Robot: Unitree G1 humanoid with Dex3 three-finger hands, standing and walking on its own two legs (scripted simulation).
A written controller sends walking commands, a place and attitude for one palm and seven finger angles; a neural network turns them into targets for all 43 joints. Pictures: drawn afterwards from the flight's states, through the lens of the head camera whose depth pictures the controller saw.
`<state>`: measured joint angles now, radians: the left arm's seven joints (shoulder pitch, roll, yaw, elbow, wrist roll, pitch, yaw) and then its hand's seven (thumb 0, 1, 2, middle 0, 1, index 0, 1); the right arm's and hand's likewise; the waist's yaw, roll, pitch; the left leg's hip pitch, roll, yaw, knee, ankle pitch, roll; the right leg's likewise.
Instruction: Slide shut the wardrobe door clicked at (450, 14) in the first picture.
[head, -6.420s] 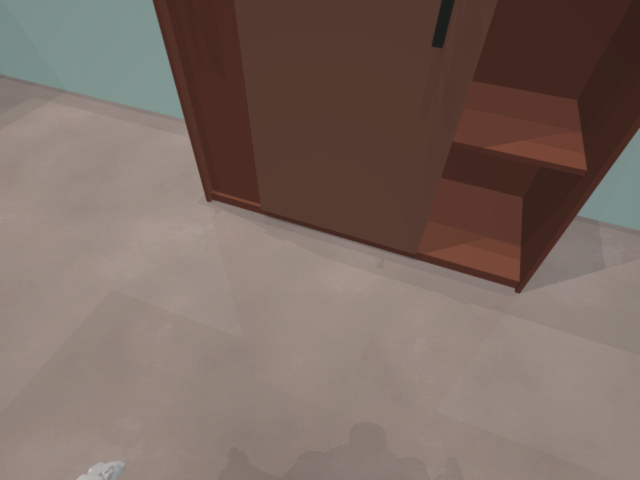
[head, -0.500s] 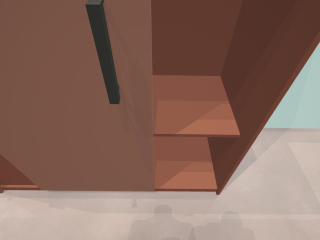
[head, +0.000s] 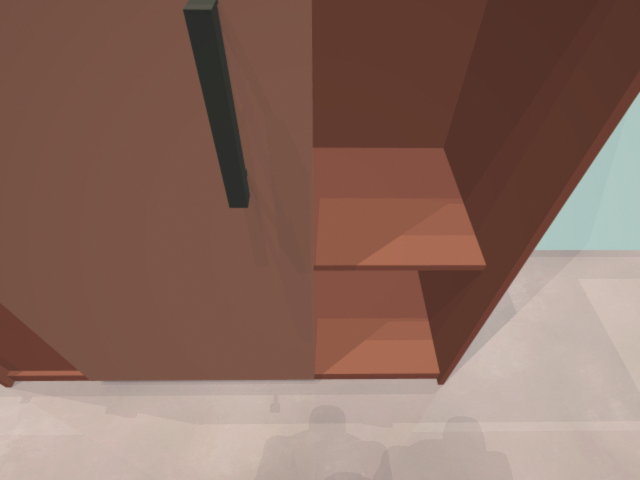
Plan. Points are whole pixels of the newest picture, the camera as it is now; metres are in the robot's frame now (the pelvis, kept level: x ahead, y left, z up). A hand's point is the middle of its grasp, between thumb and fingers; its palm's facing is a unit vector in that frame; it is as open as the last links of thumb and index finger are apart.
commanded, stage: look again from close up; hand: left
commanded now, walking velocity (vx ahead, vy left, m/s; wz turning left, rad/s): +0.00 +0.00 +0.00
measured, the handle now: (226, 113) +0.48 +0.15 +0.22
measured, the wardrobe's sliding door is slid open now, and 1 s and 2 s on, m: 0.40 0.40 0.40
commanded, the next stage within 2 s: raise the hand with hooked fingers in 1.08 s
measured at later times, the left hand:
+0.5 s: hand out of the picture -0.02 +0.20 -0.19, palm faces +0.01 -0.98 -0.19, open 7.4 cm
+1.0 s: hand out of the picture -0.08 +0.20 -0.18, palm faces +0.02 -0.99 -0.17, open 7.4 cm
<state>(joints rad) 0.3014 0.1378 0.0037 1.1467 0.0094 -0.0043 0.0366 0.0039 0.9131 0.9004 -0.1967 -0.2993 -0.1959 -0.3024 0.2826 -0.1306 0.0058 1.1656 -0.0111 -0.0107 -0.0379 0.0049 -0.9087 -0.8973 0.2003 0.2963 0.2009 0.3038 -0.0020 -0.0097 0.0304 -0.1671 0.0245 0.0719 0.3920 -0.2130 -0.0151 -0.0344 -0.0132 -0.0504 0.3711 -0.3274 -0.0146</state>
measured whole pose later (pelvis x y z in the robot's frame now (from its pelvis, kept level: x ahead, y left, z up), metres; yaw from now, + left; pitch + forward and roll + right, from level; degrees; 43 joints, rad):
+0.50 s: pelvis -0.03 +0.03 -0.01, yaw +0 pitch -1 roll +0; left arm 0.30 0.18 -0.01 1.04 0.02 0.00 0.03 0.00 0.91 0.90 -0.20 -0.30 -0.20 -0.30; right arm 0.25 -0.17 0.00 1.04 -0.02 0.00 -0.01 0.01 -0.93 -0.90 0.20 0.30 0.20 0.30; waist 0.00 -0.02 0.02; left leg -0.28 0.01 0.07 0.54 -0.25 0.03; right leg -0.14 -0.03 -0.04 0.51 -0.35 0.02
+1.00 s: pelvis -0.04 +0.04 +0.00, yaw +0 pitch -1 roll +0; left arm 0.37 0.15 -0.02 1.10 0.02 -0.01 0.04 0.01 0.91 0.90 -0.20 -0.30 -0.20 -0.30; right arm 0.28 -0.15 0.01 1.12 -0.01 -0.01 -0.01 0.01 -0.91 -0.90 0.20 0.30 0.20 0.30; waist 0.01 -0.02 0.03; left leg -0.25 -0.01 0.08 0.47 -0.20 0.04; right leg -0.13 -0.05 -0.04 0.46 -0.31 0.03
